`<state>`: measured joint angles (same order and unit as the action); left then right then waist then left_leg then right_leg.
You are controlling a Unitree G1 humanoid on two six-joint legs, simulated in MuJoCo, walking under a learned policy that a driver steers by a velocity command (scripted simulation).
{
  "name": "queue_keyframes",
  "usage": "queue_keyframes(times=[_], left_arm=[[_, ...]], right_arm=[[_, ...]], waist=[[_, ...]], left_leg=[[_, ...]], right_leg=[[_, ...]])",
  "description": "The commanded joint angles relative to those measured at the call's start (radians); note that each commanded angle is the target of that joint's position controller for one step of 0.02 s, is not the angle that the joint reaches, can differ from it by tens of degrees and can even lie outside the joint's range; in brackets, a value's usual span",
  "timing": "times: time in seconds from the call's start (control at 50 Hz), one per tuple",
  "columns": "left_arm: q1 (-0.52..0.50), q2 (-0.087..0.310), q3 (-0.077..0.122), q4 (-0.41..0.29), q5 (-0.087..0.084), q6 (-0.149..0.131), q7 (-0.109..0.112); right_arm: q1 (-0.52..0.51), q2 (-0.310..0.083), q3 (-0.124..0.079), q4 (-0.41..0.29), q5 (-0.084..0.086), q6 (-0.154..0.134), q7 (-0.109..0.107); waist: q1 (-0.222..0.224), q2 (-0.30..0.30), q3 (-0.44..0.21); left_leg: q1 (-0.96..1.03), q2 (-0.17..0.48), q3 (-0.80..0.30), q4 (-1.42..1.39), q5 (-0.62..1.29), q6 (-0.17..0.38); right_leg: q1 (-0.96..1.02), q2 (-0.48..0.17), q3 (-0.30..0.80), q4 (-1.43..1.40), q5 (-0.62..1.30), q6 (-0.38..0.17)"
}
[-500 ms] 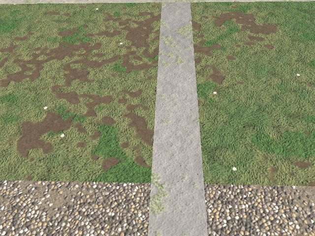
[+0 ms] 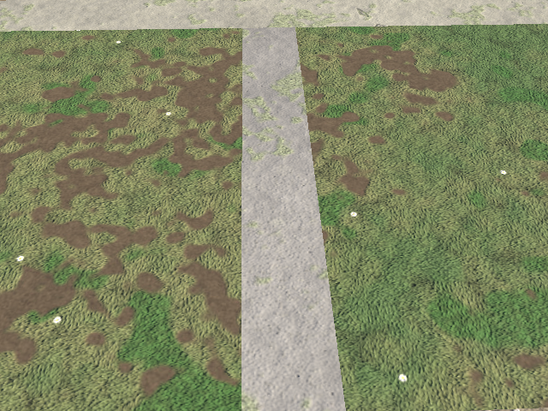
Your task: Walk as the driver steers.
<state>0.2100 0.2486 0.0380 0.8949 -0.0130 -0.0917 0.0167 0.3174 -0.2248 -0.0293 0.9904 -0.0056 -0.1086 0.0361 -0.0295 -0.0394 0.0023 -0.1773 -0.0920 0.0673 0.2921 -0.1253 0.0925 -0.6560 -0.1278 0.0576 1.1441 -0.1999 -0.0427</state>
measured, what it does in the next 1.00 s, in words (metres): walks ahead: right foot, then left foot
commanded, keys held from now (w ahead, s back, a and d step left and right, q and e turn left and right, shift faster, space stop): w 0.44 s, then no key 0.56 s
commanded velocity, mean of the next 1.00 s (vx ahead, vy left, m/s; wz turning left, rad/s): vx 0.33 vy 0.00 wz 0.00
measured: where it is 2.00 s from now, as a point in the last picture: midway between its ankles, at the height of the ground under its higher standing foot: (302, 341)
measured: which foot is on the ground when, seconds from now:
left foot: down 0.00-0.32, up 0.34-0.76, down 0.78-1.00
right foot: up 0.00-0.28, down 0.30-0.80, up 0.82-1.00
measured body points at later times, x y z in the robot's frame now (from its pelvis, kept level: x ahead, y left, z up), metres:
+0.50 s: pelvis +0.27 -0.08 +0.00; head +0.30 -0.10 +0.45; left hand +0.33 +0.18 -0.12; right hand +0.36 -0.35 -0.14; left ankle +0.27 +0.08 -0.66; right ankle +0.30 -0.16 -0.74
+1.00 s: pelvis +0.41 -0.05 -0.01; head +0.43 -0.04 +0.44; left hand +0.48 +0.20 -0.16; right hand +0.53 -0.30 -0.14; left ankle +0.50 +0.04 -0.74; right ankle +0.39 -0.20 -0.73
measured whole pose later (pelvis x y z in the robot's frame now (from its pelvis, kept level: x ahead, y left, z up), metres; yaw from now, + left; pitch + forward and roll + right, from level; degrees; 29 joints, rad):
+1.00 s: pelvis +0.41 -0.05 -0.01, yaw +0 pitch +1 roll +0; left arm 0.20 0.23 0.04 1.01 0.00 0.01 0.04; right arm 0.12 -0.20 -0.03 0.95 -0.02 -0.03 -0.02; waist 0.00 -0.02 0.02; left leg -0.39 -0.03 0.04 0.46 -0.10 0.05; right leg -0.33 -0.04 0.02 0.72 -0.42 0.04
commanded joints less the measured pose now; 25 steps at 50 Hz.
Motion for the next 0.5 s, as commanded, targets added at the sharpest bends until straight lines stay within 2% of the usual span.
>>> queue_keyframes(times=[0.02,0.12,0.18,0.22,0.26,0.28,0.3,0.32,0.34,0.36,0.38,0.4,0.42,0.44,0.48,0.5], left_arm=[[0.037,0.047,0.014,-0.041,0.013,0.004,0.007],[-0.156,0.029,0.006,-0.092,0.001,-0.009,-0.01],[-0.236,0.034,0.002,-0.122,-0.008,-0.013,-0.028],[-0.255,0.048,0.004,-0.14,-0.01,-0.021,-0.042],[-0.199,0.075,0.015,-0.136,-0.009,-0.03,-0.049],[-0.103,0.103,0.031,-0.11,-0.007,-0.033,-0.048],[0.083,0.16,0.06,-0.055,-0.006,-0.035,-0.041],[0.256,0.266,0.086,-0.024,0.013,-0.033,-0.035],[0.301,0.26,0.083,-0.007,0.008,-0.026,-0.041],[0.248,0.177,0.057,-0.017,0.005,-0.029,-0.042],[0.153,0.136,0.043,-0.041,0.005,-0.028,-0.04],[0.07,0.111,0.033,-0.055,0.011,-0.027,-0.045],[0.03,0.082,0.025,-0.06,0.015,-0.03,-0.049],[0.019,0.067,0.02,-0.053,0.019,-0.031,-0.053],[0.037,0.077,0.021,-0.029,0.023,-0.035,-0.053],[0.048,0.09,0.024,-0.018,0.027,-0.035,-0.048]], right_arm=[[-0.038,-0.131,-0.02,-0.053,0.0,-0.018,-0.02],[0.061,-0.164,-0.026,-0.031,0.019,-0.002,-0.037],[0.109,-0.168,-0.029,-0.009,0.026,0.011,-0.038],[0.118,-0.173,-0.034,-0.002,0.026,0.021,-0.04],[0.096,-0.187,-0.04,-0.004,0.027,0.031,-0.042],[0.072,-0.186,-0.038,-0.01,0.025,0.037,-0.042],[0.064,-0.154,-0.026,-0.021,0.014,0.04,-0.041],[0.124,-0.075,0.001,-0.047,0.002,0.027,-0.037],[0.178,-0.011,0.022,-0.038,0.016,0.001,-0.031],[0.109,-0.132,-0.007,-0.048,0.039,-0.02,-0.027],[0.02,-0.165,-0.016,-0.079,0.052,-0.028,-0.026],[-0.023,-0.155,-0.017,-0.086,0.04,-0.026,-0.031],[-0.031,-0.145,-0.025,-0.087,0.026,-0.014,-0.037],[-0.012,-0.122,-0.025,-0.083,0.023,0.001,-0.037],[0.019,-0.089,-0.025,-0.072,0.02,0.024,-0.043],[0.013,-0.087,-0.027,-0.077,0.015,0.029,-0.046]], waist=[[0.047,0.079,0.056],[-0.023,0.08,0.057],[-0.05,0.088,0.079],[-0.044,0.094,0.082],[-0.001,0.113,0.053],[0.056,0.114,0.0],[0.132,0.088,-0.118],[0.15,-0.083,-0.289],[0.133,-0.279,-0.384],[0.138,-0.176,-0.292],[0.113,-0.114,-0.181],[0.08,-0.026,-0.112],[0.049,-0.019,-0.075],[0.025,-0.034,-0.057],[-0.003,-0.025,-0.026],[-0.012,-0.017,-0.019]], left_leg=[[-0.102,0.28,-0.213,-0.21,0.06,0.171],[0.014,0.27,-0.161,-0.19,0.072,0.123],[0.11,0.306,-0.169,-0.148,0.055,0.118],[0.172,0.337,-0.183,-0.106,0.065,0.108],[0.199,0.35,-0.188,-0.032,0.176,0.089],[0.189,0.319,-0.158,0.081,0.344,0.068],[0.108,0.256,-0.106,0.305,0.42,0.039],[-0.223,0.142,-0.027,0.699,0.158,-0.024],[-0.502,0.02,-0.098,0.954,-0.405,-0.053],[-0.599,0.086,-0.197,1.058,-0.39,-0.029],[-0.617,0.141,-0.168,1.05,-0.301,-0.013],[-0.573,0.186,-0.146,0.991,-0.213,-0.017],[-0.521,0.218,-0.147,0.924,-0.161,-0.02],[-0.467,0.233,-0.145,0.889,-0.13,-0.025],[-0.423,0.22,-0.122,0.844,-0.117,-0.048],[-0.427,0.213,-0.115,0.809,-0.096,-0.061]], right_leg=[[-0.03,-0.043,0.002,-0.132,0.154,0.028],[0.001,0.01,-0.043,-0.465,0.31,0.04],[-0.004,0.026,-0.046,-0.556,0.264,0.033],[0.004,0.035,-0.045,-0.601,0.191,0.009],[0.106,0.063,-0.066,-0.641,0.117,-0.02],[0.242,0.097,-0.094,-0.664,0.102,-0.042],[0.493,0.087,-0.076,-0.654,0.119,-0.079],[0.887,-0.158,0.258,-0.654,0.086,-0.197],[1.068,-0.29,0.656,-0.817,-0.052,-0.294],[0.992,-0.259,0.608,-0.844,-0.092,-0.249],[0.853,-0.227,0.448,-0.852,-0.019,-0.211],[0.708,-0.185,0.335,-0.887,0.079,-0.194],[0.615,-0.146,0.258,-0.92,0.134,-0.179],[0.554,-0.117,0.207,-0.951,0.157,-0.171],[0.491,-0.096,0.115,-0.961,0.439,-0.182],[0.483,-0.089,0.072,-0.952,0.583,-0.184]])
Velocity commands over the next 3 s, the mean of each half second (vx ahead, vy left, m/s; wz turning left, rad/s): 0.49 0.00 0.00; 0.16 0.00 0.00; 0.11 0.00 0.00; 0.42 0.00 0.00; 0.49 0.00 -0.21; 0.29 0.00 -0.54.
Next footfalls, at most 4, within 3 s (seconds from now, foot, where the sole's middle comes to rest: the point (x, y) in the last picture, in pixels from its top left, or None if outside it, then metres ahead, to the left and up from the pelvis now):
0.30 right None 0.34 -0.17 -0.78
0.78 left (260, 403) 0.54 0.04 -0.78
1.06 right None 0.46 -0.20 -0.78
2.02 right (338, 271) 0.92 -0.19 -0.78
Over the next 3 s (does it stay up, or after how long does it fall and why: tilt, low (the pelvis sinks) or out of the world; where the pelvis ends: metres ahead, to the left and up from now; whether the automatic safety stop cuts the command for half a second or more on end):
stays up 1.20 -0.10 -0.01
